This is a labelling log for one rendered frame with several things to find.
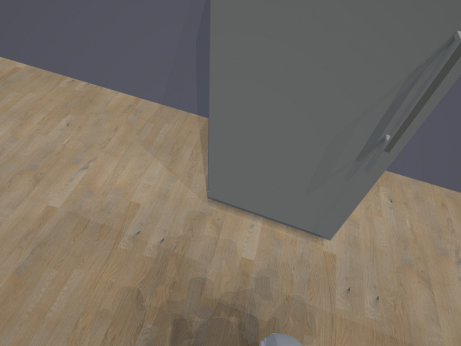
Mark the handle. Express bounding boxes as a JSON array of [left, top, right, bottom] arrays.
[[383, 31, 461, 153]]

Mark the fridge door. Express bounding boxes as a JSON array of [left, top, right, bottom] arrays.
[[208, 0, 461, 239]]

